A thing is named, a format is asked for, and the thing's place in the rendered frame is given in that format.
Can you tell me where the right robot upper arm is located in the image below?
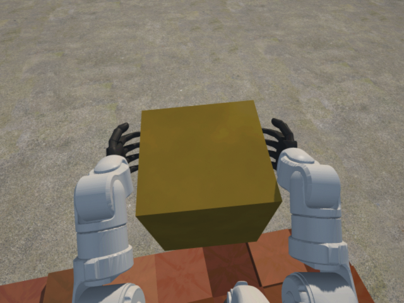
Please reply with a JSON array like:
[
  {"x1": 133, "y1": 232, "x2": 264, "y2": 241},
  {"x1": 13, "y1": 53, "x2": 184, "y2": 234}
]
[{"x1": 282, "y1": 272, "x2": 357, "y2": 303}]

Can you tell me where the carton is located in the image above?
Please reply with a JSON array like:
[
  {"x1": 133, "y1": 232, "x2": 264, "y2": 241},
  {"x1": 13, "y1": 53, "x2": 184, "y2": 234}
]
[{"x1": 136, "y1": 100, "x2": 282, "y2": 251}]

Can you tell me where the left robot forearm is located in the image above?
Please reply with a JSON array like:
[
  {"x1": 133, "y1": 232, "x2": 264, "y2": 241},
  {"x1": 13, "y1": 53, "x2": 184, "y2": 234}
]
[{"x1": 72, "y1": 155, "x2": 134, "y2": 303}]

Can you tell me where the right robot thigh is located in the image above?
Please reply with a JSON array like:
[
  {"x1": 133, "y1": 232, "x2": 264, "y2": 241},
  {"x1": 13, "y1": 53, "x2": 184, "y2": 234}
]
[{"x1": 227, "y1": 285, "x2": 270, "y2": 303}]

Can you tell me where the left robot hand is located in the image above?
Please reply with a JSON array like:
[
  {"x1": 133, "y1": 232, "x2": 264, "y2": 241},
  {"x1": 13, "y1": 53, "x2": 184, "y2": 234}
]
[{"x1": 106, "y1": 122, "x2": 140, "y2": 173}]

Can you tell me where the right robot forearm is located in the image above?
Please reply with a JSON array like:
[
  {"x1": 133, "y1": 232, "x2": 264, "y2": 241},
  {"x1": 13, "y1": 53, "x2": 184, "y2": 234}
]
[{"x1": 276, "y1": 148, "x2": 359, "y2": 303}]

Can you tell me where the left robot upper arm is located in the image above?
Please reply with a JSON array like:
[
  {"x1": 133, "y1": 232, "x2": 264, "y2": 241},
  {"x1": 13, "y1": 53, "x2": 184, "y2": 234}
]
[{"x1": 77, "y1": 283, "x2": 145, "y2": 303}]

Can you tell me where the right robot hand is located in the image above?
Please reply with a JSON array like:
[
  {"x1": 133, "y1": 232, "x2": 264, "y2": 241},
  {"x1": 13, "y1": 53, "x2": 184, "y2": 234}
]
[{"x1": 262, "y1": 118, "x2": 297, "y2": 170}]

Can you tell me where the robot right shin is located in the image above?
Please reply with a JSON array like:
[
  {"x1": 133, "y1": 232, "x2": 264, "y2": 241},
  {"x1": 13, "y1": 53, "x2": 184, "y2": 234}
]
[{"x1": 234, "y1": 281, "x2": 248, "y2": 287}]

